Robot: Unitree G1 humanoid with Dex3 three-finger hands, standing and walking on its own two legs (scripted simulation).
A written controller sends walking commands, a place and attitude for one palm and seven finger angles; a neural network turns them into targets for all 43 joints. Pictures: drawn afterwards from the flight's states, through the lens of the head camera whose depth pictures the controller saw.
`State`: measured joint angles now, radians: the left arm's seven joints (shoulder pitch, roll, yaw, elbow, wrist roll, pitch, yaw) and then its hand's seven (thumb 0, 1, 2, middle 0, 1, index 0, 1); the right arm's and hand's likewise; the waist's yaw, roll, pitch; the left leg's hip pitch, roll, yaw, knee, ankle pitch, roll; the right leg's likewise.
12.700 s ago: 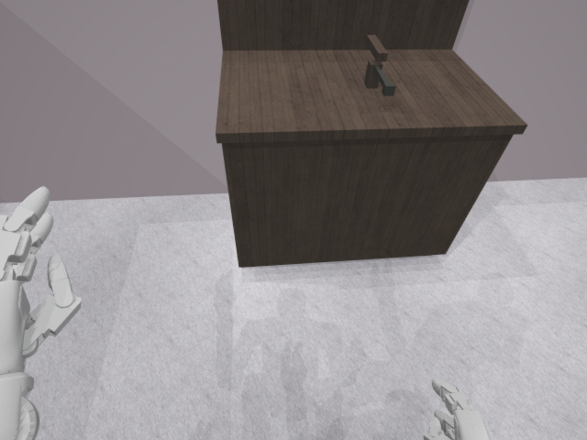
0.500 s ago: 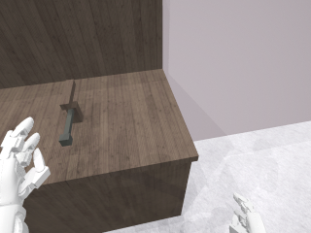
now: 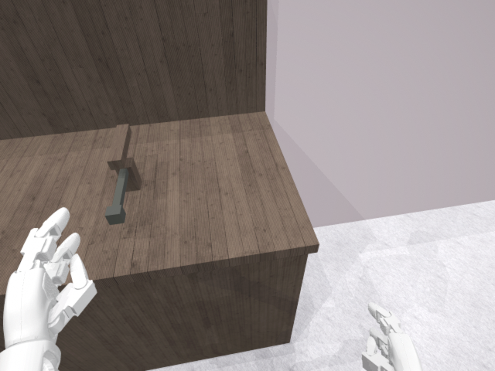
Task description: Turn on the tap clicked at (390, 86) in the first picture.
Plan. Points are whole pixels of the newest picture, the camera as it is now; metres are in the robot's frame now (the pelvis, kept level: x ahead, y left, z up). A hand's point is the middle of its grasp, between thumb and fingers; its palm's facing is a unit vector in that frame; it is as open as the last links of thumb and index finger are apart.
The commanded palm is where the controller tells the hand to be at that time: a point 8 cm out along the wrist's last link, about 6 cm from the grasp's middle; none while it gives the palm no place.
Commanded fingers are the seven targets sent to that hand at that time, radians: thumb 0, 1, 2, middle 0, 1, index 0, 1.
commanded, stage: turn the palm inward beside the body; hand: left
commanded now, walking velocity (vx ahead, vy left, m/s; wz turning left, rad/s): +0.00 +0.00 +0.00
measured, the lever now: (115, 214) +0.37 +0.31 +0.03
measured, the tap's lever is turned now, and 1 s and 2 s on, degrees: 0 0 0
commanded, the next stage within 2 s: reach beside the lever's end, fingers flat in 0.50 s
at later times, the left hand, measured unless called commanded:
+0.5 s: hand (102, 276) +0.19 +0.21 +0.14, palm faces +0.44 -0.89 -0.14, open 7.4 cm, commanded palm +0.14 +0.26 +0.15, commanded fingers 0.00 0.90 0.90 -0.20 -0.30 -0.20 -0.30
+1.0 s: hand (101, 266) +0.22 +0.23 +0.11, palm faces +0.46 -0.87 -0.14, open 7.4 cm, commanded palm +0.17 +0.29 +0.12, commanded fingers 0.00 0.90 0.90 -0.20 -0.30 -0.20 -0.30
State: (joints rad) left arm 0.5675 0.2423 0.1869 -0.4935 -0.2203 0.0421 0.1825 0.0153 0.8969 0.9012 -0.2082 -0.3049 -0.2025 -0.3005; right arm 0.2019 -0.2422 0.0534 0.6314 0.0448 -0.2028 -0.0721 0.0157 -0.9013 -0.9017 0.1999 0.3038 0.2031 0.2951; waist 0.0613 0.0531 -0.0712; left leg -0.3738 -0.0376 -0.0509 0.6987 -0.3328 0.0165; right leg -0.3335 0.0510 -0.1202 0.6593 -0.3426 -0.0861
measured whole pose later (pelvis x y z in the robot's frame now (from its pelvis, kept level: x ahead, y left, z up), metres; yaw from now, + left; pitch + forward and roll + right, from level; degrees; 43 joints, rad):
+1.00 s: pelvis +0.01 -0.01 +0.00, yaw +0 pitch +2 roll +0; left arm 0.43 0.24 0.25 -0.29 -0.25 0.01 0.16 0.02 0.90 0.90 -0.21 -0.30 -0.20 -0.30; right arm 0.20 -0.25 0.04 0.66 0.05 -0.19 -0.08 0.02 -0.90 -0.90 0.20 0.30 0.20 0.29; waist 0.05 0.05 -0.07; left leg -0.38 -0.03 -0.06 0.68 -0.34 0.00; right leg -0.34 0.06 -0.12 0.65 -0.35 -0.10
